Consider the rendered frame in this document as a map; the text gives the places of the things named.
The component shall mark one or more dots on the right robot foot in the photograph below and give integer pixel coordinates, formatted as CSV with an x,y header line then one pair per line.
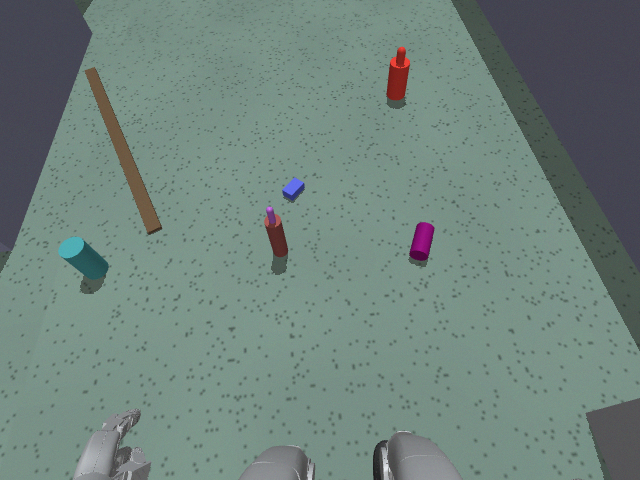
x,y
376,460

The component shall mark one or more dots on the left robot hand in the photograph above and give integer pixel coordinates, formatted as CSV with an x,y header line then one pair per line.
x,y
102,454

